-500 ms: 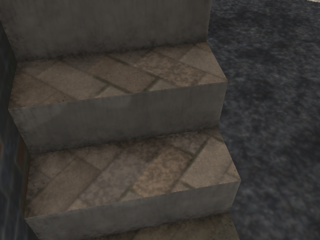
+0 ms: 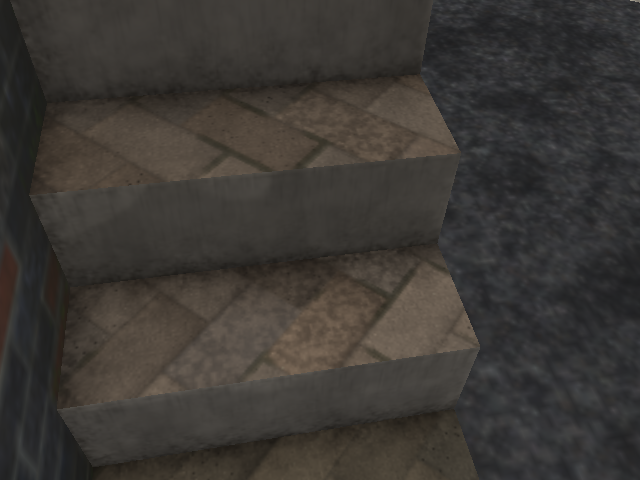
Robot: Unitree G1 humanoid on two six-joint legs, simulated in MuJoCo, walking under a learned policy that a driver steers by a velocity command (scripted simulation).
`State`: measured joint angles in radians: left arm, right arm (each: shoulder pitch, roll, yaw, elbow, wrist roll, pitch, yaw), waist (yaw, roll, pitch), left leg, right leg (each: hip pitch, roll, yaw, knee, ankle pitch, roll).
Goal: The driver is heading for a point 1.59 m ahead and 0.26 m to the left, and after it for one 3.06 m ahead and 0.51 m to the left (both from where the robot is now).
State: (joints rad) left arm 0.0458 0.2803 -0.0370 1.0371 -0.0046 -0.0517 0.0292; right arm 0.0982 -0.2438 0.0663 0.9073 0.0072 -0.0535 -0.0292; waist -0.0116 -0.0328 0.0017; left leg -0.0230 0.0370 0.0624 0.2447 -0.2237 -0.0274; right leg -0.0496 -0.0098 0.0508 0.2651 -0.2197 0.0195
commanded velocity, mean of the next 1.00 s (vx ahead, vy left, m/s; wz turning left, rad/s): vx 0.50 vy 0.00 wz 0.00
